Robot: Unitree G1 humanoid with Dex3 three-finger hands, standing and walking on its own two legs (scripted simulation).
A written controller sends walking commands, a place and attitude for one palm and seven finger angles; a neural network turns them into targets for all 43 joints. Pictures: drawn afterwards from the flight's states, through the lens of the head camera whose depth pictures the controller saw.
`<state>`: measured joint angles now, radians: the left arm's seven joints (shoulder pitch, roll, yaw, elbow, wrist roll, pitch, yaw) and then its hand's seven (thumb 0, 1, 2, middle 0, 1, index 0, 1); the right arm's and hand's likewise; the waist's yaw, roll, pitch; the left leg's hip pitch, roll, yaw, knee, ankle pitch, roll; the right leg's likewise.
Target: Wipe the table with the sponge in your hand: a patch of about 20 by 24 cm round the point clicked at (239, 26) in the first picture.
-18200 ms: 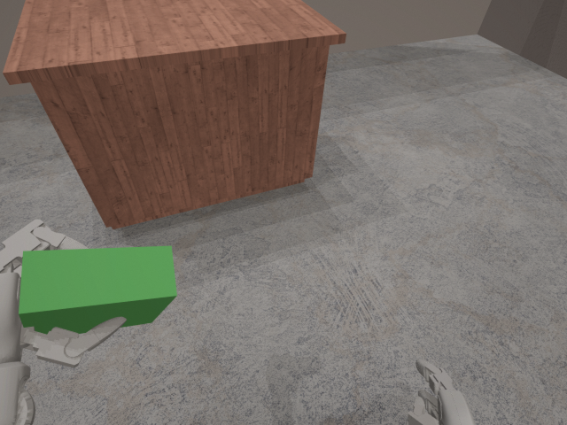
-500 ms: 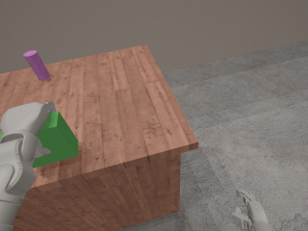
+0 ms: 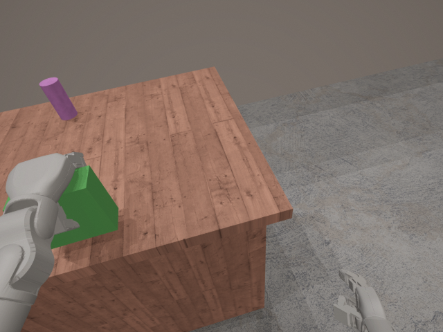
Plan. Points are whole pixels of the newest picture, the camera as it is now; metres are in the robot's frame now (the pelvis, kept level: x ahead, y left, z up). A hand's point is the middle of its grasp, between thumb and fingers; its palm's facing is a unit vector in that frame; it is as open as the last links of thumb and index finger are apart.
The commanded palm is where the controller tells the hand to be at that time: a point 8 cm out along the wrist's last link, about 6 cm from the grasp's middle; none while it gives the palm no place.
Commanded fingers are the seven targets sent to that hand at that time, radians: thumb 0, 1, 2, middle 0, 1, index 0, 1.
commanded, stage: move the sponge above the wiping area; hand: left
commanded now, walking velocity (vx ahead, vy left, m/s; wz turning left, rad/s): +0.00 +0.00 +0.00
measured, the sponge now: (75, 215) +0.26 +0.32 +0.09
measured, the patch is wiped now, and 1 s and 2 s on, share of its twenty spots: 0.00 0.00 0.05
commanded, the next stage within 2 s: none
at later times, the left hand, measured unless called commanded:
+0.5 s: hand (56, 201) +0.26 +0.33 +0.14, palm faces -0.06 -0.04 -1.00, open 9.8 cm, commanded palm +0.24 +0.32 +0.22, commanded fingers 0.00 0.10 1.30 -1.20 -1.60 -1.20 -1.60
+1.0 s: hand (55, 208) +0.25 +0.33 +0.13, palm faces -0.10 -0.06 -0.99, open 9.8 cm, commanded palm +0.24 +0.32 +0.22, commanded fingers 0.00 0.10 1.30 -1.20 -1.60 -1.20 -1.60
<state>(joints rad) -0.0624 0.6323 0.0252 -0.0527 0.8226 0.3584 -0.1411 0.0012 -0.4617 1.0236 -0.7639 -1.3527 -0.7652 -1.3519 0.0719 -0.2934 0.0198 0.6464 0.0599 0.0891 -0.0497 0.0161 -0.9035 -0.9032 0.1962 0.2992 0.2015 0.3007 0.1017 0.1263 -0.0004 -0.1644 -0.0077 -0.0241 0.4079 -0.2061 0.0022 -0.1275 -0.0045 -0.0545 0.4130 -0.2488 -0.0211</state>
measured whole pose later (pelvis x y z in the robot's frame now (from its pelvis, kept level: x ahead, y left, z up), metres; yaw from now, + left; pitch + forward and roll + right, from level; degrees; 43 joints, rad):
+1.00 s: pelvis -0.01 +0.00 +0.00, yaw +0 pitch -2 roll +0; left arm -0.09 0.66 0.02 0.03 0.81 0.35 -0.22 0.00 -0.46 1.03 -0.76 -1.36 -0.76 -1.35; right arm 0.07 -0.30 0.03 0.64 0.07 0.08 -0.07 0.02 -0.90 -0.90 0.20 0.30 0.20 0.30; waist 0.09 0.13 0.01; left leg -0.19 -0.01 -0.03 0.42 -0.19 0.01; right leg -0.14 -0.01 -0.06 0.42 -0.23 -0.02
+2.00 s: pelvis -0.01 +0.00 +0.00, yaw +1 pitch -3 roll +0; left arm -0.11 0.63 -0.06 -0.03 0.84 0.29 -0.19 0.00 -0.46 1.02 -0.77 -1.36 -0.77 -1.36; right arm 0.06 -0.30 0.03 0.65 0.06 0.07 -0.08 0.02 -0.90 -0.90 0.20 0.30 0.20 0.30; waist 0.11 0.11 0.03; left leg -0.17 0.00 -0.04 0.41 -0.19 0.00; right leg -0.12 0.00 -0.07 0.41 -0.24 -0.03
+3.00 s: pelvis +0.00 +0.00 +0.00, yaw +0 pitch -3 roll +0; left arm -0.05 0.66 0.01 -0.15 0.82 0.21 -0.11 0.00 -0.46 1.02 -0.78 -1.36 -0.78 -1.35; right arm 0.09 -0.27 0.03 0.64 0.05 0.09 -0.05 0.02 -0.90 -0.90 0.20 0.30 0.20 0.30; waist 0.12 0.09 0.02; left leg -0.15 0.00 -0.03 0.42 -0.22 0.00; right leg -0.10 0.01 -0.05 0.40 -0.25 -0.02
